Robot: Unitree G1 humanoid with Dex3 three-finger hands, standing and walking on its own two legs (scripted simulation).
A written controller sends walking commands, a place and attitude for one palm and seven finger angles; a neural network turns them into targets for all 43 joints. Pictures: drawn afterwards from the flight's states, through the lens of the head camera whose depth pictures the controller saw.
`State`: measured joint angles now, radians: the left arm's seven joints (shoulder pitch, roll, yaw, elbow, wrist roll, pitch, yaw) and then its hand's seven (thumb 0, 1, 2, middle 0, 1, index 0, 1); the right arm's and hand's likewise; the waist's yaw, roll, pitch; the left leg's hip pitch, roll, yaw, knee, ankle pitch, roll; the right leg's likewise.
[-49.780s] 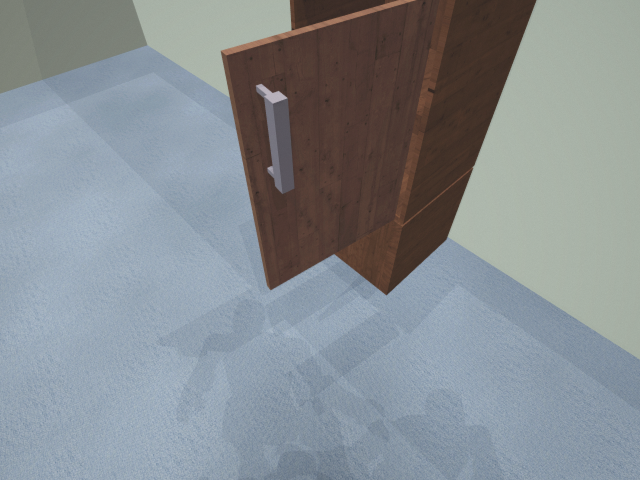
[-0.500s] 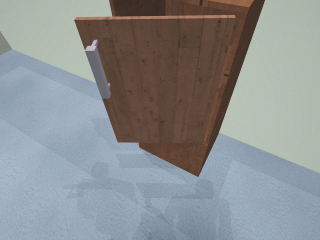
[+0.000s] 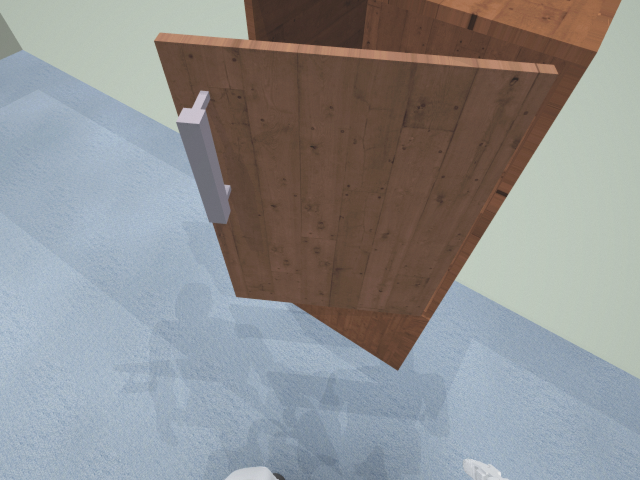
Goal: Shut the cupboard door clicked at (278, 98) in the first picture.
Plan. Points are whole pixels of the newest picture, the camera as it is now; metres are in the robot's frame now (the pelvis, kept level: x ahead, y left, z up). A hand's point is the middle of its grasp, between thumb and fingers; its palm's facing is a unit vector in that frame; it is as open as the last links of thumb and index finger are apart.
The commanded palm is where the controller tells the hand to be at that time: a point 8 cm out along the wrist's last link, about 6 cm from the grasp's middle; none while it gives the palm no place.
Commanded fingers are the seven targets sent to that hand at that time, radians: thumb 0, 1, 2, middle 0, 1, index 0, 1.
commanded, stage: come to a stop and stand still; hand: left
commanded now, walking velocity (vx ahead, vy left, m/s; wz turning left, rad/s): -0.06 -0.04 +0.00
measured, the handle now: (212, 161) +0.47 +0.19 +0.11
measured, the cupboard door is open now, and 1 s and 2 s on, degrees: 28 28 28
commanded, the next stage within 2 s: look again from close up in 1.44 s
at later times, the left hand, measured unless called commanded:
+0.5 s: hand out of the picture +0.06 +0.17 -0.15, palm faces -0.04 -0.97 -0.23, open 7.4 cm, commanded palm none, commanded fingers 0.00 0.90 0.90 -0.20 -0.30 -0.20 -0.30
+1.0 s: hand out of the picture +0.01 +0.20 -0.17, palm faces -0.04 -0.98 -0.20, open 7.4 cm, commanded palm none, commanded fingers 0.00 0.90 0.90 -0.20 -0.30 -0.20 -0.30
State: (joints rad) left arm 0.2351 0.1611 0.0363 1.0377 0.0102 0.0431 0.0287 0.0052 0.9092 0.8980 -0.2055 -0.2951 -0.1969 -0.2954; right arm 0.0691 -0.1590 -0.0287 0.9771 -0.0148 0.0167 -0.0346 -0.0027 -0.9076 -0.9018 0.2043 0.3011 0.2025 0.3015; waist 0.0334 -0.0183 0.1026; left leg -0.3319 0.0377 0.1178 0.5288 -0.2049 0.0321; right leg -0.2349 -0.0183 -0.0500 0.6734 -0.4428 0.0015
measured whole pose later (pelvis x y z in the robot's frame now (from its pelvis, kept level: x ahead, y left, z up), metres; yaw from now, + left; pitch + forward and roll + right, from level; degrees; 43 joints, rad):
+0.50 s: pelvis -0.03 -0.01 +0.00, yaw -1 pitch -1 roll +0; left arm 0.22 0.19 -0.02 0.90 0.01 0.01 0.03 0.01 0.91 0.90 -0.21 -0.30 -0.20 -0.30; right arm 0.24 -0.20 0.00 0.96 -0.02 0.02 0.01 0.00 -0.91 -0.90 0.20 0.30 0.20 0.30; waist -0.02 0.01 0.03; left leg -0.27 0.00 0.06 0.52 -0.24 0.03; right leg -0.21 0.01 -0.01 0.52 -0.29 -0.01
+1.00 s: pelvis -0.01 +0.01 +0.01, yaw -2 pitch -1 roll -1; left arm 0.27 0.21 -0.02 1.07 0.01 0.00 0.03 0.01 0.91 0.90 -0.20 -0.29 -0.20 -0.30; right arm 0.22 -0.19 0.01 1.09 -0.01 -0.02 -0.01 0.00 -0.90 -0.90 0.20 0.30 0.20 0.30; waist 0.00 -0.03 0.05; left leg -0.21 -0.04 0.09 0.47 -0.25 0.08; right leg -0.15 -0.02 0.02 0.45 -0.28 0.03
